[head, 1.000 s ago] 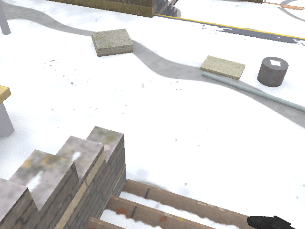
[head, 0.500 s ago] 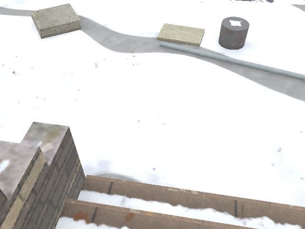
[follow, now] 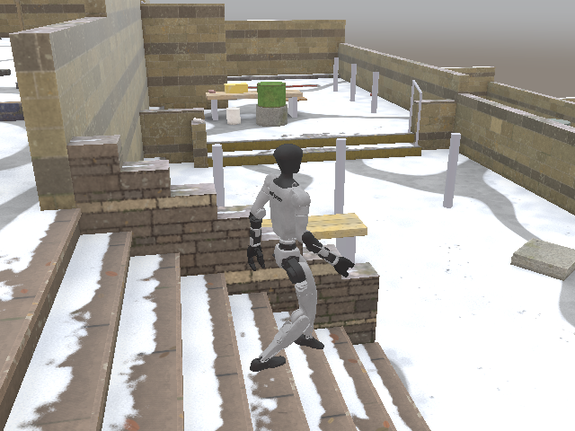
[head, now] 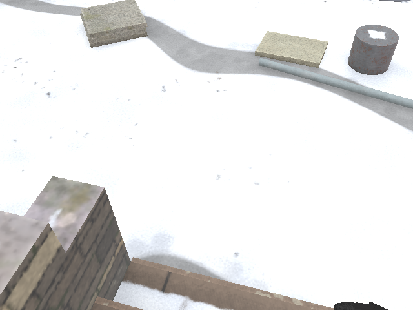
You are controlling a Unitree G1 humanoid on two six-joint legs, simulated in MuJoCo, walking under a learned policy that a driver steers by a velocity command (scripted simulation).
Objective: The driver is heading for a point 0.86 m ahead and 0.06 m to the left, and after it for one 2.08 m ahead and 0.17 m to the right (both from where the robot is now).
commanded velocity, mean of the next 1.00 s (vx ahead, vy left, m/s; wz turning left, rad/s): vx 0.28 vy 0.00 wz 0.00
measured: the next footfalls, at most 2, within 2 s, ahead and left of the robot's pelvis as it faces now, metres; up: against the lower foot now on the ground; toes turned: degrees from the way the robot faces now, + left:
left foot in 0.06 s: +0.18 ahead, +0.10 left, -0.17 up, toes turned -1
right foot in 0.56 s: +0.38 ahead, -0.12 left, -0.35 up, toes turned +5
